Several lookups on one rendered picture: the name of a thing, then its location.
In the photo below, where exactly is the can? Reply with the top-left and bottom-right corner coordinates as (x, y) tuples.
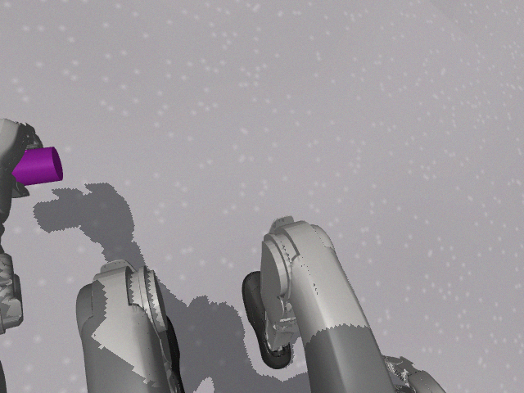
(11, 147), (63, 186)

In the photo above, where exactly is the left robot arm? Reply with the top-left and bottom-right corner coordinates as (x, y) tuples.
(0, 168), (23, 393)

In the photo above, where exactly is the left robot hand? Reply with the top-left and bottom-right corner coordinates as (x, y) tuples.
(0, 119), (43, 198)

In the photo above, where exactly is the left robot foot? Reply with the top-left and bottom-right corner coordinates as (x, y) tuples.
(166, 315), (185, 393)

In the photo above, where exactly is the right robot foot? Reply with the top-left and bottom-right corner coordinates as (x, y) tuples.
(242, 271), (291, 369)

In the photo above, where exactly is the right robot hand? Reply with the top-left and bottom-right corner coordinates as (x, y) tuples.
(382, 356), (446, 393)

